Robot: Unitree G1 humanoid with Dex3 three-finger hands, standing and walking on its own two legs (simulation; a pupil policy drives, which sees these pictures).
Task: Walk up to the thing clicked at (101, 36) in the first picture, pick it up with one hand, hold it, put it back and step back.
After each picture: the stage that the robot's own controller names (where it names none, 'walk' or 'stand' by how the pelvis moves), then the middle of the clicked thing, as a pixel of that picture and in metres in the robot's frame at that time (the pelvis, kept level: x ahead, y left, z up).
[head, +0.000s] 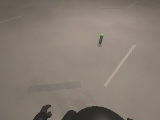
stand; (101, 39) +1.74 -0.25 -0.66
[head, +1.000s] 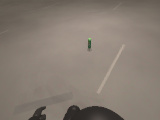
walk; (89, 43) +1.62 +0.13 -0.63
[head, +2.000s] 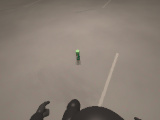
walk; (77, 55) +1.10 +0.28 -0.65
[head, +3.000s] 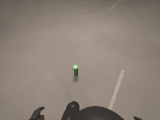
walk; (75, 70) +0.71 +0.24 -0.64
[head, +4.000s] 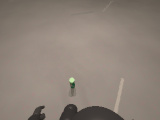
stand; (72, 83) +0.49 +0.19 -0.63
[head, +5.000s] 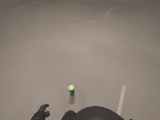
stand; (71, 90) +0.43 +0.21 -0.65
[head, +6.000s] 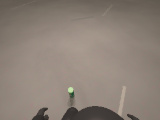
stand; (71, 92) +0.38 +0.22 -0.65
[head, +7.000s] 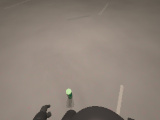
stand; (69, 94) +0.35 +0.23 -0.66
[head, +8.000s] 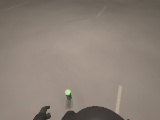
stand; (68, 95) +0.36 +0.23 -0.66
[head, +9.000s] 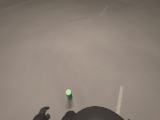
stand; (69, 95) +0.36 +0.23 -0.66
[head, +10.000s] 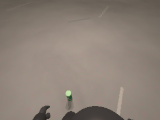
stand; (69, 96) +0.35 +0.23 -0.66
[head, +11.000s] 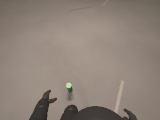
go down; (69, 88) +0.38 +0.22 -0.64
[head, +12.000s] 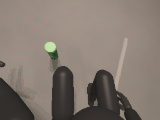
go down; (52, 52) +0.43 +0.28 -0.23
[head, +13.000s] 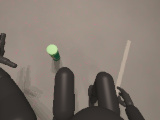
close in; (54, 54) +0.42 +0.28 -0.25
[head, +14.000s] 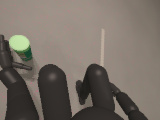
close in; (24, 51) +0.40 +0.33 -0.15
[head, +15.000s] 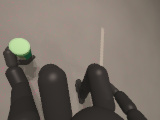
lift; (24, 53) +0.38 +0.32 -0.15
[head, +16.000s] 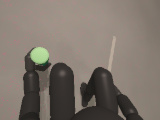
lift; (42, 59) +0.32 +0.29 -0.12
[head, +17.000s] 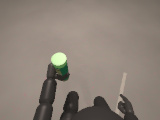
lift; (62, 69) +0.32 +0.18 +0.05
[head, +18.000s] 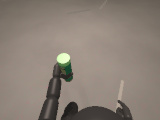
hold; (66, 69) +0.33 +0.16 +0.04
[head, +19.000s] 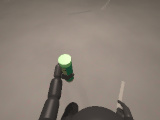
hold; (67, 70) +0.33 +0.16 +0.04
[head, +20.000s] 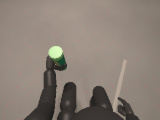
crouch; (59, 60) +0.39 +0.21 -0.03
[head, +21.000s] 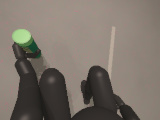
lower; (30, 47) +0.43 +0.31 -0.12
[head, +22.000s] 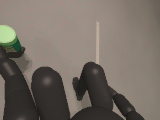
lower; (12, 45) +0.42 +0.34 -0.16
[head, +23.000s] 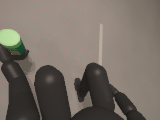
lower; (16, 48) +0.41 +0.34 -0.15
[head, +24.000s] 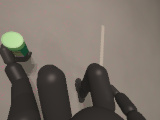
lower; (20, 50) +0.39 +0.33 -0.16
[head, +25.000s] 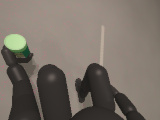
rest; (22, 51) +0.39 +0.33 -0.16
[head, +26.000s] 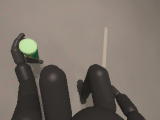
open; (31, 52) +0.39 +0.30 -0.16
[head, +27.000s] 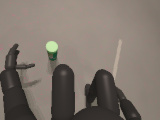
stand; (52, 52) +0.41 +0.28 -0.20
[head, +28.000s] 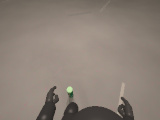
stand; (70, 92) +0.37 +0.18 -0.58
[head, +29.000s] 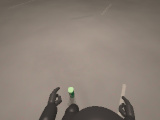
stand; (71, 92) +0.38 +0.20 -0.60
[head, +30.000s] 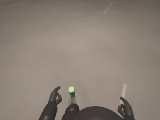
stand; (72, 92) +0.38 +0.19 -0.60
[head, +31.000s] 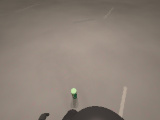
stand; (74, 94) +0.40 +0.18 -0.65
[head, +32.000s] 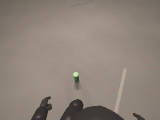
walk; (76, 77) +0.51 +0.19 -0.64
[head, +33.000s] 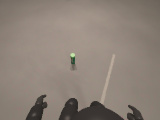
walk; (72, 59) +0.82 +0.24 -0.64
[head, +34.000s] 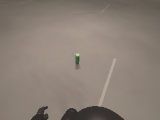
stand; (77, 59) +1.03 +0.22 -0.64
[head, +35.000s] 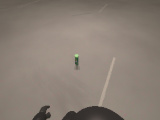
stand; (76, 60) +1.03 +0.24 -0.66
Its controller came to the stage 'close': yes
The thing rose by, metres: 0.68
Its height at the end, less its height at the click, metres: +0.00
